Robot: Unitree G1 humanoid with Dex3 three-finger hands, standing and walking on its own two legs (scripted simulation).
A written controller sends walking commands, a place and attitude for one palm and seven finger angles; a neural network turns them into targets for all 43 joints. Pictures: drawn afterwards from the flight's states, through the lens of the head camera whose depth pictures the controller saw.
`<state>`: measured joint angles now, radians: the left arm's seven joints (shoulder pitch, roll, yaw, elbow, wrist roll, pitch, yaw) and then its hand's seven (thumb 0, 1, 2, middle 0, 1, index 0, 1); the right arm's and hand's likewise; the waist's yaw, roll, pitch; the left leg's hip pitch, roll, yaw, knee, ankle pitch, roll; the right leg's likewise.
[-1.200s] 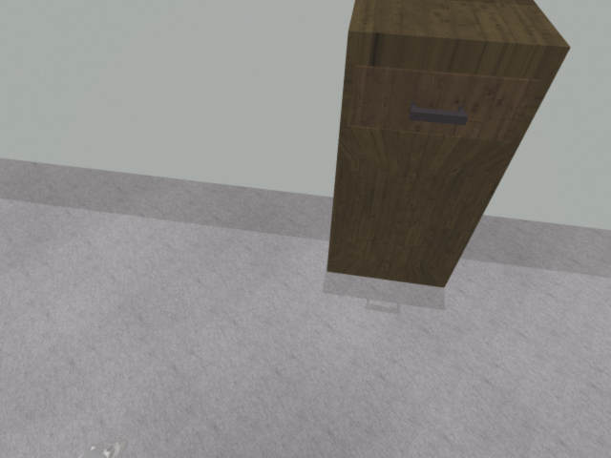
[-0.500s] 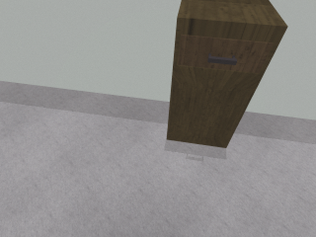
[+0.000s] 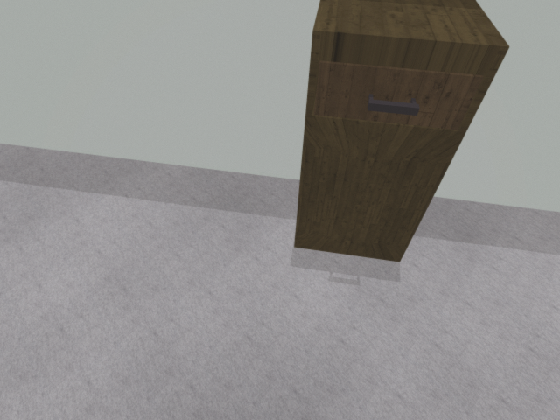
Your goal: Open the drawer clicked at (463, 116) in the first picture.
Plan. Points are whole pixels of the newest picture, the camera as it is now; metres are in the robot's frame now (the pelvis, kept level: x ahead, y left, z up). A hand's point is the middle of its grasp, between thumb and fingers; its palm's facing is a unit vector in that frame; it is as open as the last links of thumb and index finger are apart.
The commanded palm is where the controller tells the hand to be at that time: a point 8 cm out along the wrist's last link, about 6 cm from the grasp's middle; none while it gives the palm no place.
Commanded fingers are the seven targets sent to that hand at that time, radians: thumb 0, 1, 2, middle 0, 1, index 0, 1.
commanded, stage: look at it before walking up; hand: left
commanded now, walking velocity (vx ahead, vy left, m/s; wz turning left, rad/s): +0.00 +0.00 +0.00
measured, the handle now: (392, 103) +0.90 -0.26 -0.01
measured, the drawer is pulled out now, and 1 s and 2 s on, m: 0.00 0.00 0.00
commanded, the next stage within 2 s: walk to a spot facing it in 0.24 s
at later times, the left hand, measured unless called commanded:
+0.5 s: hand out of the picture +0.08 +0.24 -0.16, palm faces -0.05 -0.94 -0.33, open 7.4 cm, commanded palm none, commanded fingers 0.00 0.90 0.90 -0.20 -0.30 -0.20 -0.30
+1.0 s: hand out of the picture +0.06 +0.13 -0.16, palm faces -0.24 -0.93 -0.26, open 7.4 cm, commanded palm none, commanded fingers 0.00 0.90 0.90 -0.20 -0.30 -0.20 -0.30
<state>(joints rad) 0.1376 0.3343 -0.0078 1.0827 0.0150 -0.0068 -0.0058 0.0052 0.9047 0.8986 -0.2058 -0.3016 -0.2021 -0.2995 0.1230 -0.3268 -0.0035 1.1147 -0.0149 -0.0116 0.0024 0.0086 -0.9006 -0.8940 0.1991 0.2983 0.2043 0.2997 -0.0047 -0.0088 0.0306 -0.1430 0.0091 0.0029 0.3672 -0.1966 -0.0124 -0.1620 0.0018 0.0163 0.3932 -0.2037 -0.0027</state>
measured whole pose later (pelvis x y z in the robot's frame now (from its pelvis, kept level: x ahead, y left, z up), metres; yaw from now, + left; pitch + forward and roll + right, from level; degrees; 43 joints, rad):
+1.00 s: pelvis -0.02 -0.05 +0.00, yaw -18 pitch +1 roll +3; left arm 0.28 0.18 0.05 0.94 0.01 0.02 0.00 0.00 0.90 0.90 -0.21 -0.30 -0.20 -0.30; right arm 0.12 -0.24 -0.07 0.96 -0.02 0.05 -0.02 0.01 -0.90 -0.89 0.20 0.30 0.20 0.30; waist 0.03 0.01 0.08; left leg -0.50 0.05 -0.02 1.11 -0.33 -0.07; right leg -0.30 0.10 0.08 0.46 -0.18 -0.10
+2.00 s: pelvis -0.05 -0.02 -0.01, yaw -54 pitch +0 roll +0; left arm 0.19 0.20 0.05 0.90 0.02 0.00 -0.02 0.00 0.91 0.90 -0.20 -0.30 -0.20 -0.30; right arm 0.25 -0.26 -0.07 0.96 -0.04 0.05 0.01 0.01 -0.91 -0.89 0.19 0.30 0.20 0.30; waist -0.02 0.02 0.06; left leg -0.49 0.13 0.06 1.08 -0.39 -0.08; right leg -0.22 0.03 0.01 0.50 -0.28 -0.03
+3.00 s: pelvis +0.11 -0.29 -0.02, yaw -90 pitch -1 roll +0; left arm 0.12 0.20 0.06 0.94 0.01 -0.02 0.00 0.00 0.91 0.90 -0.20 -0.30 -0.20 -0.30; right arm 0.31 -0.13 -0.05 1.00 -0.01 0.01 -0.03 0.01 -0.90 -0.89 0.20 0.30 0.20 0.30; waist -0.04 -0.03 0.13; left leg -0.45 0.15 0.05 1.36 -0.44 -0.07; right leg -0.35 0.08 -0.12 0.61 -0.26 -0.11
